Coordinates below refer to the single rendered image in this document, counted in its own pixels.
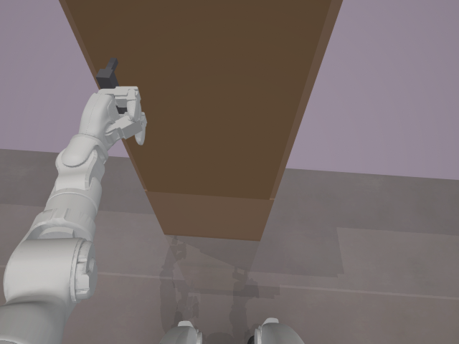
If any cupboard door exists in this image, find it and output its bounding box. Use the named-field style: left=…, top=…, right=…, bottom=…
left=65, top=0, right=331, bottom=200

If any robot thigh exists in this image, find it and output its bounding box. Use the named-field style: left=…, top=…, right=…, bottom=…
left=254, top=322, right=305, bottom=344
left=159, top=326, right=202, bottom=344

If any left robot upper arm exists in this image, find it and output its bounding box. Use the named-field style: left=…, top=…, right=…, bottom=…
left=0, top=237, right=98, bottom=344

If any left robot forearm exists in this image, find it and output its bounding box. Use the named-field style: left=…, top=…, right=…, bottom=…
left=4, top=134, right=108, bottom=300

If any right robot thigh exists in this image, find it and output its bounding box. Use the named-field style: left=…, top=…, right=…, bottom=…
left=254, top=322, right=305, bottom=344

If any left robot thigh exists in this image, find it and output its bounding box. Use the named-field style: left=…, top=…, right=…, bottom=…
left=159, top=326, right=202, bottom=344

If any handle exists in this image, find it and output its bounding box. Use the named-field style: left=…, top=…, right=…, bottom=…
left=96, top=57, right=127, bottom=114

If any left robot hand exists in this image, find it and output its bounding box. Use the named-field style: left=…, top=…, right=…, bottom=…
left=78, top=86, right=147, bottom=151

